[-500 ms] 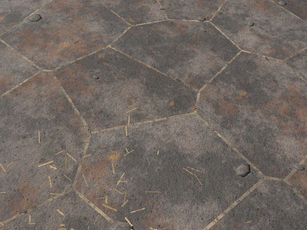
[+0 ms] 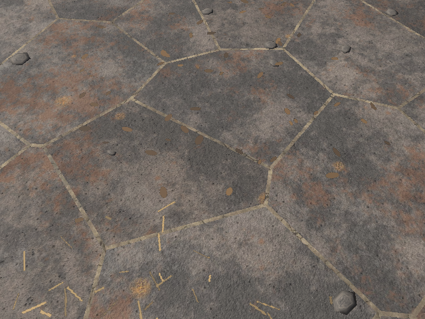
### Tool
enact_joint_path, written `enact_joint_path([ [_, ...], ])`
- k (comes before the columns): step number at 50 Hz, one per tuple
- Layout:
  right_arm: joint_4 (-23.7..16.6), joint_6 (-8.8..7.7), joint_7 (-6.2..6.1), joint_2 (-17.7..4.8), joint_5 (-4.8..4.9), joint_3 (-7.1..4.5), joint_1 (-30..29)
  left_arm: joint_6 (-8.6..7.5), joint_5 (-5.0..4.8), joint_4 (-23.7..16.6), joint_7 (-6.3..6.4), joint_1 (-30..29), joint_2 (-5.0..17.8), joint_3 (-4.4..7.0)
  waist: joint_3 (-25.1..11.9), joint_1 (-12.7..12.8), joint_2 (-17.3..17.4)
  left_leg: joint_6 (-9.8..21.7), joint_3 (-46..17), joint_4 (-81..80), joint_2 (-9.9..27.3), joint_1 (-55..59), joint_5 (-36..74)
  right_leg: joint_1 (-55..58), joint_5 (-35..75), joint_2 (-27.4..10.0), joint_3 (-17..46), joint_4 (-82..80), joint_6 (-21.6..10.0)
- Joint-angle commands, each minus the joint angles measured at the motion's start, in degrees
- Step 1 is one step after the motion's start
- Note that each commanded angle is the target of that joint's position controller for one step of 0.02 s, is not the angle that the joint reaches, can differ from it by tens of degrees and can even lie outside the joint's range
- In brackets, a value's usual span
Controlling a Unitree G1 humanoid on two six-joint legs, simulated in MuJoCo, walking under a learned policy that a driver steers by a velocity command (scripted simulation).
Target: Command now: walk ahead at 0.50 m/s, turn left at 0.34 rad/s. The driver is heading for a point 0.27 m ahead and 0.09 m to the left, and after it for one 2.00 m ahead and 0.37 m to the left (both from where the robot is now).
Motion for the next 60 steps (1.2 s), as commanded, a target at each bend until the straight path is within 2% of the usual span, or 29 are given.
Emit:
enact_joint_path([
  [1,-4.3,-0.10,0.03,-6.8,-0.37,-1.93,-0.7,0.53,-1.09,1.5,0.41,14.0,8.1,2.75,-7.0,6.3,-3.6,1.9,-3.2,22.6,4.3,-28.1,5.4,27.0,-11.8,-21.0,27.9,-18.4,-7.2],
  [2,-4.5,0.15,0.40,-5.3,-0.49,-1.81,-2.1,0.21,-1.04,1.3,0.34,11.5,6.2,2.28,-3.9,5.1,-3.6,1.6,-2.8,20.8,6.0,-26.5,8.5,21.7,-7.9,-18.6,21.7,-20.6,-5.5],
  [3,-4.6,0.86,0.82,-5.0,-1.27,-2.01,-2.5,-0.14,-1.27,1.8,0.59,11.4,5.2,2.00,-2.2,4.1,-4.7,1.1,-2.4,19.6,6.9,-25.1,9.7,18.2,-4.0,-16.7,17.0,-21.7,-4.3],
  [4,-4.5,1.66,1.32,-4.1,-1.70,-1.97,-1.9,-0.52,-1.45,2.4,0.81,11.7,4.6,1.84,-1.7,3.0,-5.4,0.5,-2.0,19.2,7.3,-23.8,10.7,16.3,-1.4,-15.5,13.4,-22.5,-3.5],
  [8,-6.3,3.38,1.65,-2.8,-1.81,-2.29,-4.8,-2.04,-2.06,3.9,1.34,15.0,5.5,2.01,-1.4,1.0,-4.4,-1.5,0.4,17.7,6.5,-26.1,14.4,16.4,32.3,-14.9,2.2,-19.1,-4.2],
  [11,-9.0,3.56,2.13,-2.0,-1.67,-1.71,-10.4,-1.30,-1.88,4.2,1.81,15.0,5.3,1.79,-0.5,1.4,-6.4,-2.2,3.0,7.6,6.0,-26.0,20.9,15.4,35.5,-12.7,-4.2,-17.9,-3.9],
  [14,-11.1,3.58,2.74,-1.4,-1.74,-0.93,-15.5,-0.61,-2.04,4.5,2.26,15.9,6.7,2.07,-1.0,3.0,-6.5,-1.5,6.1,-3.7,4.4,-21.4,26.1,16.2,36.3,-12.4,-7.6,-15.7,-3.8],
  [19,-12.3,3.36,2.62,-4.5,-2.65,-1.78,-13.7,1.24,-2.22,4.7,3.11,16.6,9.1,3.25,-3.8,2.5,-7.0,2.1,7.6,-10.3,1.6,-16.0,17.1,22.4,42.4,-15.6,-7.5,-3.5,-3.1],
  [20,-11.7,2.88,2.36,-5.3,-2.76,-2.22,-10.9,1.85,-2.25,4.5,3.16,16.3,9.4,3.49,-5.5,1.5,-5.8,3.3,7.7,-13.2,0.3,-13.0,16.5,22.7,41.4,-15.3,-7.8,3.3,-2.5],
  [21,-10.6,2.02,1.83,-6.4,-3.05,-2.81,-6.4,2.51,-2.28,4.2,2.95,16.3,9.9,3.75,-8.3,-1.1,-2.1,4.7,6.5,-19.5,-0.4,-6.6,23.6,20.6,34.9,-13.6,-8.9,14.2,-0.3],
  [22,-11.0,1.27,1.00,-12.8,-3.12,-4.44,-3.6,2.75,-2.11,2.5,2.66,18.9,9.2,3.59,-12.8,-1.4,6.9,7.9,-7.4,-20.0,10.9,4.1,49.2,10.1,10.8,-9.5,-9.5,30.1,2.8],
  [23,-12.0,2.23,0.59,-18.4,-1.41,-5.90,-4.9,3.70,-2.57,0.2,2.19,22.5,4.4,2.60,-18.1,2.2,14.3,20.3,-29.1,-20.5,25.9,13.5,73.4,-5.6,-32.4,2.7,-4.5,46.1,5.5],
  [24,-12.5,3.22,0.42,-16.0,0.77,-5.56,-4.0,4.82,-1.16,1.2,2.29,20.5,5.8,2.62,-19.8,0.3,4.4,21.0,-26.5,-23.2,25.0,10.2,61.1,-6.3,-29.9,-0.7,4.6,47.3,5.5],
  [26,-13.2,4.21,-0.41,-8.9,-0.14,-3.43,-12.0,4.99,-1.61,0.6,2.40,14.7,5.2,2.56,-6.5,2.6,0.8,15.6,-17.7,-28.9,18.7,-2.9,41.4,-8.0,-20.4,-3.3,5.3,41.1,5.1],
  [27,-13.4,4.29,-0.71,-7.1,-0.12,-2.85,-13.9,5.23,-0.80,0.5,2.47,14.2,6.0,2.87,-4.5,3.8,2.0,12.7,-14.7,-30.2,15.7,-6.1,38.5,-6.3,-17.1,-4.0,5.5,37.1,5.0],
  [28,-13.5,4.16,-0.82,-6.1,-0.48,-2.46,-15.0,5.90,-0.25,1.3,2.36,16.1,5.9,2.92,-5.2,4.7,3.2,11.5,-11.9,-30.5,13.6,-8.1,39.3,-3.3,-15.0,-3.5,5.0,35.8,5.0],
  [31,-12.9,3.08,-0.31,-7.5,-1.22,-2.51,-13.9,7.05,-1.10,2.5,2.06,18.4,4.4,2.70,-8.4,5.3,2.3,10.5,-9.8,-30.7,12.6,-7.8,40.7,-0.2,-13.5,-2.1,4.9,32.3,4.9],
  [36,-11.7,3.53,-0.34,-7.8,-1.52,-2.16,-13.1,8.05,-1.24,2.1,2.31,14.3,4.8,2.64,-6.5,3.4,5.7,8.7,-12.3,-34.9,12.0,-6.9,16.8,0.1,-13.4,-2.1,5.5,20.4,5.2],
  [42,-9.9,4.53,-0.64,-8.0,-1.72,-1.90,-13.3,7.46,-2.05,3.7,2.84,15.5,3.9,2.17,-4.5,2.9,5.9,8.2,-15.4,-35.2,12.9,-8.6,8.0,7.9,-16.2,0.4,4.1,6.0,3.2],
  [44,-9.1,4.97,-1.00,-7.7,-1.02,-1.72,-13.6,6.81,-2.09,5.8,3.07,19.7,2.6,1.78,-3.8,4.8,4.3,6.1,-15.0,-33.8,12.0,-10.8,6.9,14.7,-9.7,1.1,3.0,-6.6,1.5],
  [45,-8.4,5.00,-1.10,-6.8,-0.78,-1.50,-12.4,6.20,-1.68,6.2,3.21,20.2,3.1,1.66,-2.7,4.8,2.3,3.5,-14.5,-32.9,10.8,-13.1,5.9,18.0,-5.9,-0.5,5.6,-13.4,0.6],
  [46,-8.2,4.73,-0.95,-4.5,-0.36,-0.84,-10.7,5.46,-0.65,6.1,3.36,20.7,5.1,1.67,-3.3,3.6,-2.8,0.6,-12.0,-28.8,8.3,-15.0,6.5,19.9,-9.1,-8.0,14.3,-18.2,-0.9],
  [47,-8.1,4.46,-0.73,-3.3,0.68,-0.72,-11.2,4.97,-1.14,5.3,3.09,16.4,7.0,1.69,-0.4,1.2,-8.5,-1.3,-4.8,-26.5,1.3,-12.7,11.1,11.2,-12.3,-13.6,21.5,-21.0,-3.6],
  [48,-7.3,4.28,-0.52,-3.8,-0.35,-0.58,-13.1,4.28,-1.25,4.9,2.60,12.3,4.4,0.88,1.2,1.0,-7.9,-1.4,-4.1,-24.6,1.9,-5.5,15.2,4.2,-13.0,-13.6,20.2,-21.8,-3.2],
  [49,-6.6,4.04,-0.26,-3.6,-0.79,-0.48,-13.1,3.66,-1.27,5.1,2.42,11.2,3.8,0.55,0.4,0.7,-7.7,-1.2,-4.9,-25.8,2.5,-1.9,18.7,3.6,-13.4,-11.1,17.5,-21.3,-1.3],
  [51,-5.2,3.55,-0.12,-5.3,-1.08,-0.69,-12.5,3.20,-1.66,6.6,2.54,13.6,4.7,0.70,-0.5,1.4,-7.8,-1.1,-5.9,-26.9,4.0,1.0,21.7,4.7,-13.0,-7.8,14.5,-20.5,0.6],
  [52,-4.5,3.33,-0.10,-5.8,-1.01,-0.72,-11.9,3.12,-1.97,7.2,2.62,14.8,4.5,0.66,-0.9,1.7,-6.5,-0.8,-6.6,-27.1,4.8,0.7,21.8,6.1,-11.6,-6.9,13.7,-19.9,0.7],
  [55,-1.8,3.15,-0.46,-4.3,-0.59,-0.15,-10.8,3.51,-1.96,8.9,2.68,17.0,3.4,0.43,0.0,2.5,-2.1,-0.7,-7.2,-28.4,5.2,-2.6,20.6,10.2,-8.5,-6.0,12.2,-17.6,0.2],
  [60,1.0,3.15,-1.05,-3.5,-0.52,0.36,-10.3,3.75,-1.90,11.0,2.64,18.5,2.8,0.21,0.1,3.4,0.0,-0.9,-7.7,-29.3,5.5,-3.4,21.1,12.6,-5.6,-5.3,11.2,-16.0,-0.1],
])
Keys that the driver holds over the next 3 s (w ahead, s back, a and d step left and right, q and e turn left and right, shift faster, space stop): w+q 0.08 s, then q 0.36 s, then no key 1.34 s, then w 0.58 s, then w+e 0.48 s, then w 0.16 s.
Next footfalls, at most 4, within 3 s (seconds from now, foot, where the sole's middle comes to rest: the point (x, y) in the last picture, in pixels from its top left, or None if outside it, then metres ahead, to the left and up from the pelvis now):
0.44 left None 0.29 0.11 -0.76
0.92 right None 0.27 -0.10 -0.76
2.14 left None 0.40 0.19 -0.76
2.66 right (172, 229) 0.77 0.14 -0.76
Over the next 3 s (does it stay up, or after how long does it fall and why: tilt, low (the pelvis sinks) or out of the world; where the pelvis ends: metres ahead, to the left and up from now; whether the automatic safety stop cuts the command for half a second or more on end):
stays up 0.78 0.18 0.02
